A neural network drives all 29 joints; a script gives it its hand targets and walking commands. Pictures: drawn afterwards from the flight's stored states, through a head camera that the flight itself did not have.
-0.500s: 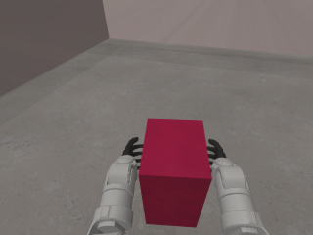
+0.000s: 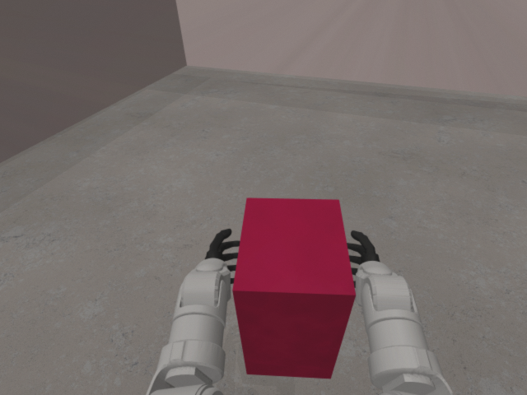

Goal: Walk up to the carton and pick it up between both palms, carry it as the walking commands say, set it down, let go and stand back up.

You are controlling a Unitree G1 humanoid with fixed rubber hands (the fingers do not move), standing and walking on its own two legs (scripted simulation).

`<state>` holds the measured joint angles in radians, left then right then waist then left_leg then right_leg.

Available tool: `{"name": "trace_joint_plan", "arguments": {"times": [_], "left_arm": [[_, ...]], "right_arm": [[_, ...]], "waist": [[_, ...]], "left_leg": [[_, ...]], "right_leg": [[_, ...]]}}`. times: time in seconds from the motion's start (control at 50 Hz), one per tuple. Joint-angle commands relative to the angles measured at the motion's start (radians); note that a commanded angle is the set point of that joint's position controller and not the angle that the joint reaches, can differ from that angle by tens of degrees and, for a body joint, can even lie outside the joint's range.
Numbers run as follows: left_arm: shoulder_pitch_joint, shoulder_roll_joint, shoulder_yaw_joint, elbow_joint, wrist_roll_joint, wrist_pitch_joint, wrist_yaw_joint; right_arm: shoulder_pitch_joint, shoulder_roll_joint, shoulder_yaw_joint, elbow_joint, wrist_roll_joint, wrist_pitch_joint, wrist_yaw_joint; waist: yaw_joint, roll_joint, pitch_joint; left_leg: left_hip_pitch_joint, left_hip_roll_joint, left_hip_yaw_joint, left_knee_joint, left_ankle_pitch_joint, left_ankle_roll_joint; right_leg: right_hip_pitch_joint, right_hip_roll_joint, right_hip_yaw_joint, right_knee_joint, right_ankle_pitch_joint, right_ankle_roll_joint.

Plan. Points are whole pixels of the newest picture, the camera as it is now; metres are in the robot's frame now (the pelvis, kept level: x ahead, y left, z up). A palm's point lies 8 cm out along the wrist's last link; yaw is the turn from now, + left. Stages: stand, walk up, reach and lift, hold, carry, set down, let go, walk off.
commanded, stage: hold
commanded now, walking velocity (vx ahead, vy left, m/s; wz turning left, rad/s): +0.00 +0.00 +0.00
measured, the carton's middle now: (290, 291) +0.32 +0.00 -0.01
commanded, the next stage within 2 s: carry in 0.66 s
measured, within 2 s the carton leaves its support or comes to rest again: neither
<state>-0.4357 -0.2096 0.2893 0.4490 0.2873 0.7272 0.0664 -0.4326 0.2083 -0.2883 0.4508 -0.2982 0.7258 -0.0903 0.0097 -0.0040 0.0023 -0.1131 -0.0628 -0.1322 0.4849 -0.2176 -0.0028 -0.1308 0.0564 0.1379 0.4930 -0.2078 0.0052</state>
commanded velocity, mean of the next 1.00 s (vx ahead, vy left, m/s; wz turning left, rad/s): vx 0.19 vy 0.00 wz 0.00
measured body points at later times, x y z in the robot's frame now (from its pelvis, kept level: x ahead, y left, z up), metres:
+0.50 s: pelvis +0.01 +0.00 +0.00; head -0.05 +0.00 +0.45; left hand +0.32 +0.13 +0.05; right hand +0.32 -0.12 +0.05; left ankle +0.04 +0.12 -0.74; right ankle +0.05 -0.12 -0.74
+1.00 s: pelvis +0.06 -0.01 +0.01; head +0.04 -0.01 +0.46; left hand +0.38 +0.13 +0.10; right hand +0.39 -0.12 +0.10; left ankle +0.06 +0.09 -0.73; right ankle +0.05 -0.13 -0.74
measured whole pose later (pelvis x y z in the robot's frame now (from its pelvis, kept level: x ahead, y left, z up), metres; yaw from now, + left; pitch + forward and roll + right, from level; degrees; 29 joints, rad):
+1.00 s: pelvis +0.06 -0.01 +0.01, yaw +2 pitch +5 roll +1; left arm -0.30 -0.16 0.08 -0.01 0.13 0.94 0.16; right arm -0.32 0.17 -0.11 0.00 -0.12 0.95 -0.17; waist 0.01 -0.02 -0.17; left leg -0.31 -0.01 0.11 0.46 -0.34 0.02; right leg -0.27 -0.03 -0.03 0.42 -0.24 -0.01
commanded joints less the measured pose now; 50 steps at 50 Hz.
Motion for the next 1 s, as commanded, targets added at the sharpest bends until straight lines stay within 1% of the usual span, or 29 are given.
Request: {"name": "trace_joint_plan", "arguments": {"times": [0.0,0.16,0.28,0.42,0.62,0.64,0.66,0.68,0.7,0.72,0.74,0.76,0.78,0.8,0.82,0.84,0.86,0.88,0.9,0.92,0.94,0.96,0.98], "left_arm": [[-0.538,-1.043,-0.492,0.022,-0.246,-0.028,-0.232],[-0.476,-1.034,-0.522,-0.025,-0.258,-0.024,-0.232],[-0.441,-1.037,-0.536,-0.047,-0.269,-0.021,-0.233],[-0.433,-1.046,-0.535,-0.048,-0.271,-0.019,-0.235],[-0.454,-1.059,-0.522,-0.024,-0.263,-0.019,-0.233],[-0.477,-1.000,-0.544,-0.017,-0.228,-0.021,-0.238],[-0.499,-1.020,-0.554,-0.065,-0.256,-0.026,-0.229],[-0.508,-1.022,-0.566,-0.085,-0.266,-0.024,-0.222],[-0.515,-1.030,-0.597,-0.123,-0.290,-0.020,-0.215],[-0.517,-1.045,-0.632,-0.165,-0.322,-0.013,-0.207],[-0.509,-1.050,-0.666,-0.203,-0.350,-0.001,-0.198],[-0.491,-1.043,-0.685,-0.213,-0.360,0.016,-0.190],[-0.472,-1.039,-0.700,-0.227,-0.368,0.030,-0.181],[-0.459,-1.037,-0.704,-0.245,-0.371,0.043,-0.173],[-0.445,-1.035,-0.700,-0.273,-0.375,0.056,-0.163],[-0.429,-1.033,-0.700,-0.309,-0.386,0.071,-0.153],[-0.401,-1.041,-0.722,-0.358,-0.401,0.090,-0.143],[-0.383,-1.041,-0.745,-0.418,-0.413,0.115,-0.128],[-0.362,-1.031,-0.758,-0.475,-0.422,0.143,-0.108],[-0.341,-1.016,-0.765,-0.527,-0.427,0.166,-0.088],[-0.326,-1.000,-0.767,-0.565,-0.432,0.188,-0.071],[-0.298,-0.974,-0.763,-0.589,-0.433,0.213,-0.055],[-0.237,-0.945,-0.747,-0.590,-0.424,0.237,-0.042]], "right_arm": [[-0.562,1.089,0.515,-0.001,0.272,-0.029,0.248],[-0.490,1.092,0.551,-0.047,0.287,-0.023,0.243],[-0.455,1.091,0.569,-0.076,0.296,-0.018,0.246],[-0.452,1.087,0.569,-0.083,0.298,-0.017,0.253],[-0.482,1.078,0.548,-0.063,0.288,-0.020,0.263],[-0.523,1.029,0.544,-0.025,0.261,-0.025,0.264],[-0.553,1.037,0.577,-0.079,0.280,-0.027,0.262],[-0.566,1.035,0.595,-0.110,0.293,-0.026,0.255],[-0.557,1.037,0.610,-0.145,0.304,-0.022,0.247],[-0.542,1.037,0.628,-0.182,0.317,-0.016,0.237],[-0.515,1.037,0.644,-0.216,0.331,-0.005,0.223],[-0.485,1.029,0.650,-0.229,0.330,0.012,0.209],[-0.465,1.021,0.662,-0.248,0.331,0.029,0.198],[-0.464,1.020,0.681,-0.280,0.339,0.045,0.191],[-0.471,1.022,0.707,-0.319,0.351,0.062,0.184],[-0.479,1.023,0.730,-0.361,0.366,0.079,0.176],[-0.478,1.028,0.747,-0.398,0.391,0.097,0.163],[-0.472,1.034,0.769,-0.444,0.425,0.121,0.148],[-0.457,1.035,0.782,-0.487,0.456,0.148,0.131],[-0.431,1.030,0.789,-0.523,0.477,0.173,0.116],[-0.400,1.023,0.790,-0.549,0.488,0.197,0.100],[-0.338,1.011,0.782,-0.554,0.488,0.223,0.085],[-0.277,0.992,0.768,-0.552,0.485,0.248,0.071]], "waist": [[0.001,-0.002,-0.207],[-0.001,-0.002,-0.233],[-0.003,-0.002,-0.239],[-0.005,0.001,-0.230],[-0.006,0.008,-0.215],[0.007,0.008,-0.142],[0.010,0.037,-0.147],[0.011,0.074,-0.179],[0.012,0.110,-0.224],[0.014,0.163,-0.267],[0.015,0.183,-0.308],[0.017,0.170,-0.320],[0.018,0.137,-0.318],[0.017,0.049,-0.303],[0.020,-0.089,-0.304],[0.026,-0.215,-0.291],[0.022,-0.210,-0.286],[0.018,-0.155,-0.296],[0.018,-0.127,-0.318],[0.018,-0.129,-0.340],[0.009,-0.136,-0.361],[-0.010,-0.131,-0.381],[-0.015,-0.101,-0.412]], "left_leg": [[0.005,-0.013,0.047,-0.107,-0.034,0.015],[0.026,-0.017,0.046,-0.102,0.060,0.013],[0.035,-0.017,0.042,-0.104,0.099,0.011],[0.031,-0.015,0.039,-0.109,0.091,0.010],[0.023,-0.007,0.034,-0.113,0.043,0.010],[-0.179,0.158,-0.071,-0.125,-0.290,0.024],[-0.188,0.169,-0.109,-0.174,-0.408,0.034],[-0.202,0.177,-0.119,-0.197,-0.493,0.047],[-0.195,0.188,-0.121,-0.216,-0.520,0.062],[-0.192,0.216,-0.133,-0.243,-0.516,0.082],[-0.188,0.238,-0.125,-0.257,-0.515,0.100],[-0.206,0.235,-0.089,-0.240,-0.504,0.102],[-0.223,0.208,-0.031,-0.189,-0.473,0.088],[-0.239,0.157,0.038,-0.078,-0.422,0.063],[-0.299,0.092,0.125,0.096,-0.332,0.032],[-0.412,0.034,0.218,0.251,-0.258,0.000],[-0.458,0.061,0.211,0.264,-0.243,0.003],[-0.438,0.067,0.193,0.216,-0.248,0.017],[-0.403,0.063,0.201,0.157,-0.232,0.027],[-0.364,0.059,0.217,0.087,-0.200,0.031],[-0.297,0.047,0.243,-0.007,-0.145,0.033],[-0.180,0.030,0.282,-0.135,-0.066,0.031],[0.005,0.043,0.278,-0.187,-0.027,0.034]], "right_leg": [[0.031,0.013,-0.049,-0.105,-0.039,-0.008],[0.061,0.013,-0.043,-0.103,0.059,0.000],[0.077,0.014,-0.041,-0.105,0.102,0.003],[0.074,0.016,-0.042,-0.107,0.090,0.001],[0.056,0.018,-0.048,-0.103,0.039,-0.006],[-0.175,-0.124,0.022,-0.119,-0.302,-0.024],[-0.212,-0.104,0.018,-0.119,-0.395,-0.030],[-0.222,-0.071,-0.040,-0.060,-0.421,-0.027],[-0.207,-0.038,-0.112,0.017,-0.375,-0.019],[-0.171,-0.007,-0.182,0.086,-0.276,-0.012],[-0.123,0.010,-0.225,0.091,-0.224,-0.003],[-0.077,0.007,-0.238,0.042,-0.218,0.002],[-0.041,-0.003,-0.233,-0.042,-0.220,0.003],[-0.040,-0.051,-0.156,-0.168,-0.284,-0.007],[-0.011,-0.169,0.021,-0.275,-0.398,-0.042],[0.040,-0.308,0.217,-0.349,-0.489,-0.096],[0.048,-0.376,0.288,-0.377,-0.515,-0.151],[0.033,-0.373,0.261,-0.367,-0.481,-0.168],[0.032,-0.358,0.209,-0.348,-0.417,-0.167],[0.047,-0.338,0.150,-0.315,-0.318,-0.161],[0.050,-0.308,0.083,-0.265,-0.223,-0.147],[0.021,-0.270,0.007,-0.192,-0.174,-0.122],[-0.070,-0.227,-0.055,-0.108,-0.167,-0.090]]}}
